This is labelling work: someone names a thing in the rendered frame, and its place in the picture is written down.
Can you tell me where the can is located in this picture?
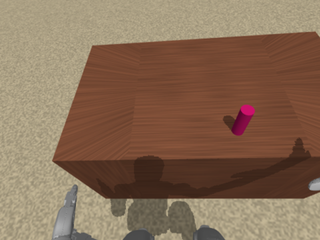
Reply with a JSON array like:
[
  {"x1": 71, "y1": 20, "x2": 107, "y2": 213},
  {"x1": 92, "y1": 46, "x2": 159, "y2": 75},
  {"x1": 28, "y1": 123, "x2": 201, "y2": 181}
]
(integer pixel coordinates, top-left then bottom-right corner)
[{"x1": 231, "y1": 104, "x2": 255, "y2": 136}]

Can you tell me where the left robot hand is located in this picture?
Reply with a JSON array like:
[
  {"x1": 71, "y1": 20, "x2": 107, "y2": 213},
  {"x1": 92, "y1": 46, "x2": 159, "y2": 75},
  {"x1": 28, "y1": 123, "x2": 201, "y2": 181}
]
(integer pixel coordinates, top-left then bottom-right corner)
[{"x1": 52, "y1": 184, "x2": 97, "y2": 240}]

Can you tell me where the right robot hand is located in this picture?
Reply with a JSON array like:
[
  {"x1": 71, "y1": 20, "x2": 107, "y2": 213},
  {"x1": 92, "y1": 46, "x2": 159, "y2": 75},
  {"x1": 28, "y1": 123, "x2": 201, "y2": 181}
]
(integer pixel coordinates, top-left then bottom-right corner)
[{"x1": 308, "y1": 177, "x2": 320, "y2": 191}]

